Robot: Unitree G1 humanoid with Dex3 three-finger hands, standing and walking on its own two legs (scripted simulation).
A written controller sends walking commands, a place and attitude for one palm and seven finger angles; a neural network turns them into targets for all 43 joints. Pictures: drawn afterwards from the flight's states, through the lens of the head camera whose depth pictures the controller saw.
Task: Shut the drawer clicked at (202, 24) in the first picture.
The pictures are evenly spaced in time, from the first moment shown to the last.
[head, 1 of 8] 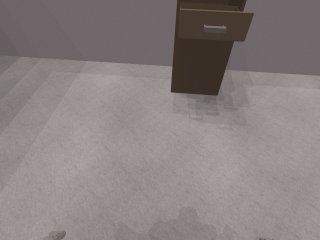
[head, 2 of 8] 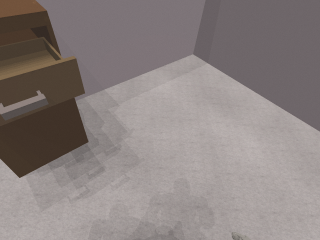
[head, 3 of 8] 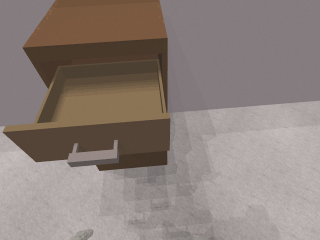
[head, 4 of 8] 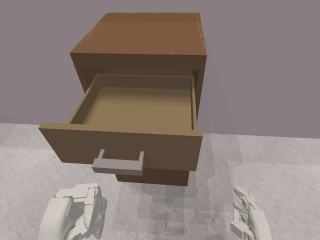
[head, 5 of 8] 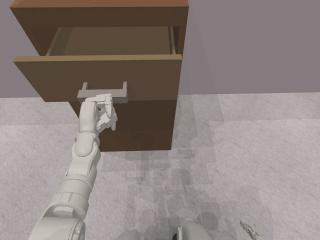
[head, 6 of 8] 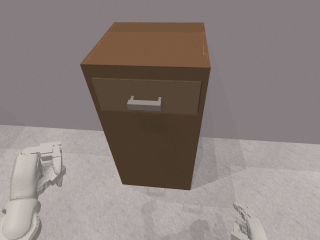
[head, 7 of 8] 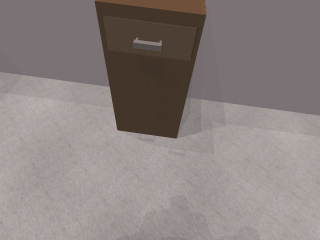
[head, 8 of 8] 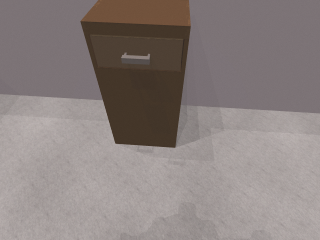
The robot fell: no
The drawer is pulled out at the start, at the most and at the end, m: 0.29 0.30 0.00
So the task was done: yes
